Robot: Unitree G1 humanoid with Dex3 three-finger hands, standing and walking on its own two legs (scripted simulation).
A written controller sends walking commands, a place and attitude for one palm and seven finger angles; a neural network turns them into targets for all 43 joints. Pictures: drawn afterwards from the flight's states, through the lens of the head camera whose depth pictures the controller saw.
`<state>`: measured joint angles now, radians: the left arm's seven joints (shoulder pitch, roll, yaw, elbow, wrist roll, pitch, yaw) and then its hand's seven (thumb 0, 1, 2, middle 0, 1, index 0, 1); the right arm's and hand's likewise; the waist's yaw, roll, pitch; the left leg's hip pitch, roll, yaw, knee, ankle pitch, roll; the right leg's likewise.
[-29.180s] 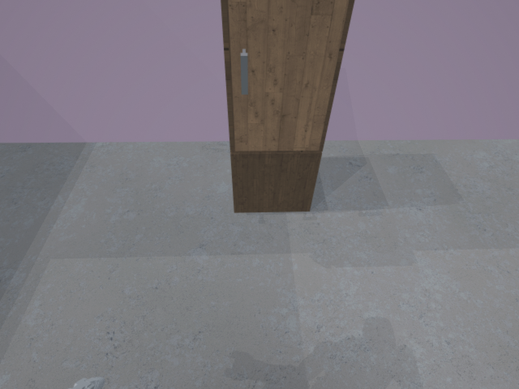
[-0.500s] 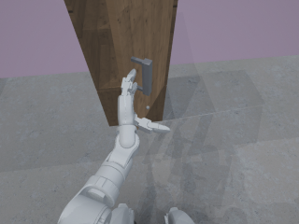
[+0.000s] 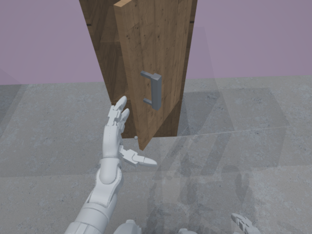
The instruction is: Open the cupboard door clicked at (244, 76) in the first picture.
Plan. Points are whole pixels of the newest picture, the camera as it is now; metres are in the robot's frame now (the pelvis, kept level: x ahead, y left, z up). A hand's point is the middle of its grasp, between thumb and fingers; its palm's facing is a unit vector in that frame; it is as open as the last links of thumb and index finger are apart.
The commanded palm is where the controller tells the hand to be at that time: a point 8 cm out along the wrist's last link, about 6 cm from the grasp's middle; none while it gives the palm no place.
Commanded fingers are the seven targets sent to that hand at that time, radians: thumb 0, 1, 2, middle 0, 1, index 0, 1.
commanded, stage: slide the hand sideways off the handle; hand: left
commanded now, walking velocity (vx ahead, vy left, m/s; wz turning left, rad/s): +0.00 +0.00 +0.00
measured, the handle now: (150, 90) +0.50 +0.02 +0.07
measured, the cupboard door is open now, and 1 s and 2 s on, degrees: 56 56 56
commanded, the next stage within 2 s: draw the hand back to the body in 0.02 s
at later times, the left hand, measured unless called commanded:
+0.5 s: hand (108, 145) +0.30 +0.11 +0.11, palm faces +0.03 -1.00 -0.03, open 16.3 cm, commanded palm +0.26 +0.17 +0.11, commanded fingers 0.00 -0.50 0.30 -0.15 -0.30 -0.15 -0.30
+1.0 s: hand (40, 156) +0.25 +0.21 +0.16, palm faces +0.22 -0.93 -0.29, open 13.0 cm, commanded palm +0.20 +0.26 +0.19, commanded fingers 0.00 0.38 0.68 -0.18 -0.30 -0.18 -0.30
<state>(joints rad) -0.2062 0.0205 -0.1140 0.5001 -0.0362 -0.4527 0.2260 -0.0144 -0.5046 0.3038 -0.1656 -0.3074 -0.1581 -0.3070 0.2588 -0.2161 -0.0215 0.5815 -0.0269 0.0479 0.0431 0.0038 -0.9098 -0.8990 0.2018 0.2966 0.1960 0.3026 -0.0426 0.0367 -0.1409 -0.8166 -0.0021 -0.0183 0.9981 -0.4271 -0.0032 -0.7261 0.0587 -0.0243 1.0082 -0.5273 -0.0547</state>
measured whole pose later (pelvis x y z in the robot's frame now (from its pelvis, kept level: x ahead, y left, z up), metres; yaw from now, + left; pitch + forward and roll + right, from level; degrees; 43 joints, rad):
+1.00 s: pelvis +0.02 +0.02 +0.06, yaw +1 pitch -1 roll +0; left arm 0.36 0.27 0.08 -0.23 -0.05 -0.10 0.09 -0.01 0.04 0.54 -0.17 -0.30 -0.18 -0.30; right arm 0.19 -0.21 0.06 0.58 0.01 -0.03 -0.10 0.01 -0.91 -0.90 0.20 0.30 0.20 0.30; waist 0.03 0.06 -0.02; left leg -0.25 -0.02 -0.02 0.53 -0.26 0.02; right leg -0.15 0.03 -0.01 0.50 -0.33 -0.03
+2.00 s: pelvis +0.03 +0.01 +0.07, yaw +1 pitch +1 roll -1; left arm 0.53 0.39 0.39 -0.41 -0.07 -0.16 0.10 0.01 0.89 0.90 -0.21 -0.30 -0.21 -0.31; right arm 0.17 -0.25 0.00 0.60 0.01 -0.03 -0.08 0.01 -0.91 -0.90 0.21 0.30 0.20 0.30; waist 0.01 0.07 0.00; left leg -0.24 -0.01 -0.03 0.44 -0.22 0.01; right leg -0.10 0.05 -0.01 0.34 -0.26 -0.03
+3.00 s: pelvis -0.15 +0.04 +0.06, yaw +5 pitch +1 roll -5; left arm 0.46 0.47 0.45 -0.46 -0.05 -0.25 0.11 0.01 0.88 0.90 -0.21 -0.30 -0.21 -0.31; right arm 0.15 -0.20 -0.01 0.60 0.00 -0.11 -0.06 0.01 -0.91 -0.90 0.21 0.30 0.20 0.30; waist 0.00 0.04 0.03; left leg -0.47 0.03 0.01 0.45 -0.03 0.08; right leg -0.33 0.13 0.03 0.89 -0.44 -0.01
